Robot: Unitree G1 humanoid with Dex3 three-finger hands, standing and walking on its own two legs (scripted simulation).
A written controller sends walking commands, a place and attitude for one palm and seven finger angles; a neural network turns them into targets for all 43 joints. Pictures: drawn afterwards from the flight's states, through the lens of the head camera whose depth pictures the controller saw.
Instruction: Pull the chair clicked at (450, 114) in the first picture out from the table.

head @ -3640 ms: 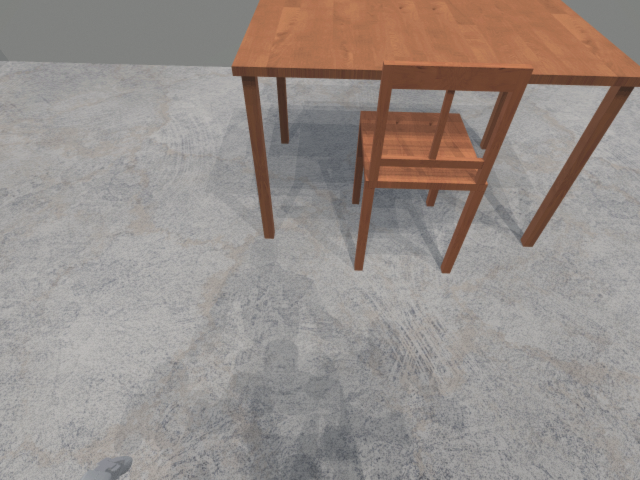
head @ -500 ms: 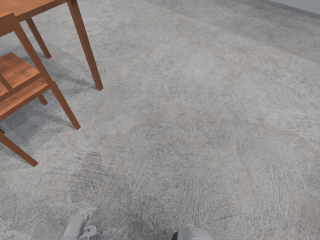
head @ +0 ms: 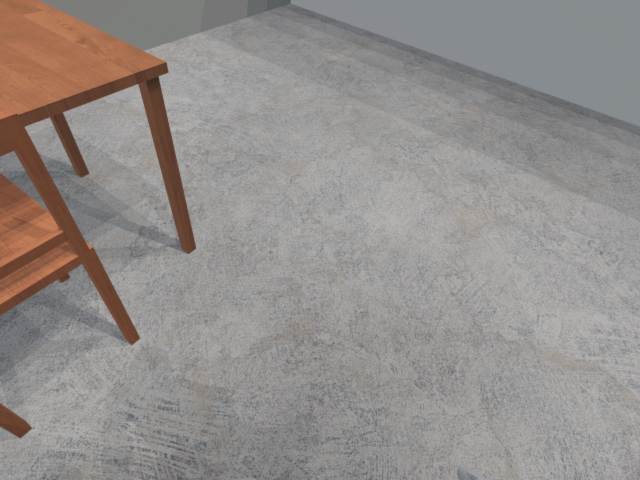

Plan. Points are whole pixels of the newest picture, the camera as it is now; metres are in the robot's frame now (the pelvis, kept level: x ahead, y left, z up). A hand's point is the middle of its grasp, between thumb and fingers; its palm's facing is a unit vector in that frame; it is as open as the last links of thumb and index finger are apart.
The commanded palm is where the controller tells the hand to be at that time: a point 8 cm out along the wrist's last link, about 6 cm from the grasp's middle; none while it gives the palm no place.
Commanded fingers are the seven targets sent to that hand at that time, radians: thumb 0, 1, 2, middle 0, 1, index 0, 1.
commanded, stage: walk to a spot facing it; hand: left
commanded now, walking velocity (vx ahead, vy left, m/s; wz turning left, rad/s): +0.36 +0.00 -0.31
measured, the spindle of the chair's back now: out of the picture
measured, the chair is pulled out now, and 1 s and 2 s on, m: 0.00 0.00 0.00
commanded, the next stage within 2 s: turn to face it in 0.36 s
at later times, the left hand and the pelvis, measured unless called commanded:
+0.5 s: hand (251, 364) +0.32 +0.14 -0.16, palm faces -0.24 -0.96 -0.17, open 7.4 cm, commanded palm none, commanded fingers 0.00 0.90 0.90 -0.20 -0.30 -0.20 -0.30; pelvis +0.19 -0.02 +0.01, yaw -13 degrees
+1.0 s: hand (260, 320) +0.41 +0.14 -0.17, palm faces +0.03 -0.99 -0.15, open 7.3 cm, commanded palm none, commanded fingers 0.00 0.90 0.90 -0.20 -0.30 -0.20 -0.30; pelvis +0.30 -0.03 +0.00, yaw +0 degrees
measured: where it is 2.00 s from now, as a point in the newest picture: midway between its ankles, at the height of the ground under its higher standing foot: outside the picture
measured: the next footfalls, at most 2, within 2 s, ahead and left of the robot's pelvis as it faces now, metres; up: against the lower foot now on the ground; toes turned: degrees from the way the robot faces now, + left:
right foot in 0.56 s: +0.34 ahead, -0.17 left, +0.00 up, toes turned -22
left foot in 1.00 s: +0.39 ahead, +0.07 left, +0.00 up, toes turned +10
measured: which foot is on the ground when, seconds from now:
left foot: down 0.00-0.54, up 0.56-0.98, down 1.00-1.00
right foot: up 0.00-0.54, down 0.56-1.00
